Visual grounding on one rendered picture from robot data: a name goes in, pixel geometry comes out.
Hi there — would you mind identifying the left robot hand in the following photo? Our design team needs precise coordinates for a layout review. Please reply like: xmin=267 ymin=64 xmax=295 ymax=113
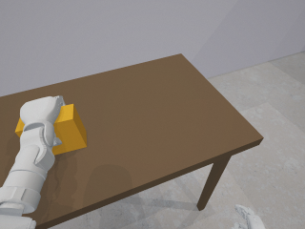
xmin=20 ymin=95 xmax=66 ymax=147

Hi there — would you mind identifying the left robot forearm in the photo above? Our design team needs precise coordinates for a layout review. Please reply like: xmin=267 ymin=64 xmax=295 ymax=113
xmin=0 ymin=119 xmax=55 ymax=217

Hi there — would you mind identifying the sponge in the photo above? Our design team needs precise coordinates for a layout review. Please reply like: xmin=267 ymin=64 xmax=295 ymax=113
xmin=15 ymin=104 xmax=87 ymax=156

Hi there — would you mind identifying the robot left upper arm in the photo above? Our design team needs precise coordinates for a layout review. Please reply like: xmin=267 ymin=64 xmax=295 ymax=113
xmin=0 ymin=215 xmax=36 ymax=229

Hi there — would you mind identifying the table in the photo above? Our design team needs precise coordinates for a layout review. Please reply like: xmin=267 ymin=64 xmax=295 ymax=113
xmin=0 ymin=53 xmax=264 ymax=229

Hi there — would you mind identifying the right robot hand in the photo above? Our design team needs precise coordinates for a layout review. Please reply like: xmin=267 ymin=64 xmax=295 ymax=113
xmin=232 ymin=204 xmax=266 ymax=229

